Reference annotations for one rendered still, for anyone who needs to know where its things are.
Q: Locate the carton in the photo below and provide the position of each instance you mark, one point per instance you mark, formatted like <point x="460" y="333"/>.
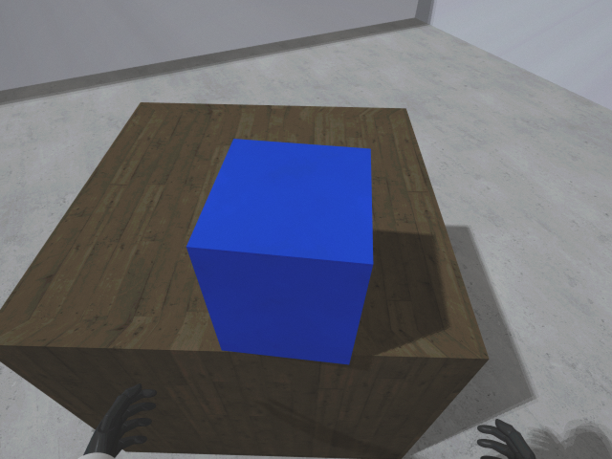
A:
<point x="283" y="249"/>

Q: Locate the robot right hand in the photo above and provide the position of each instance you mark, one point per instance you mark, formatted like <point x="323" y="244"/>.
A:
<point x="516" y="447"/>

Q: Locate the pedestal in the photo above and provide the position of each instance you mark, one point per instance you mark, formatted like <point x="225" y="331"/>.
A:
<point x="112" y="299"/>

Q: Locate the robot left hand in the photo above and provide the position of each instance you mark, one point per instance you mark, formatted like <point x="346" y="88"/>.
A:
<point x="107" y="436"/>

